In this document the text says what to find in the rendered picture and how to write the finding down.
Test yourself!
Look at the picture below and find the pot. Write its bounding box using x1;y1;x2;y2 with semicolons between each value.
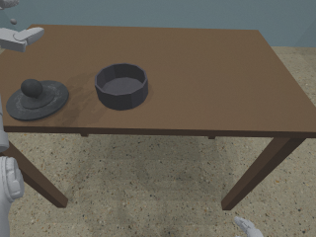
95;62;148;111

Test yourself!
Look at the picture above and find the lid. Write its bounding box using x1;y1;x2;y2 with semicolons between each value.
6;80;69;121

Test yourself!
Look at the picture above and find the knob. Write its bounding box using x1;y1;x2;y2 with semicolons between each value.
21;79;43;98

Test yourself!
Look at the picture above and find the left robot forearm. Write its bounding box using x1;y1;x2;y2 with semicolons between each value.
0;94;10;153

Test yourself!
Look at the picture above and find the table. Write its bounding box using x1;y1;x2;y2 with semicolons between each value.
0;24;316;210

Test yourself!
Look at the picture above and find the robot right hand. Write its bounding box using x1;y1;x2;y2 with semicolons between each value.
234;216;264;237

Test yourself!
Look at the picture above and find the robot left upper arm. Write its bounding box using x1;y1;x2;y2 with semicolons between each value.
0;156;25;237

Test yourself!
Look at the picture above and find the robot left hand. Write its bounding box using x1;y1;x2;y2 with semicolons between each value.
0;0;44;52

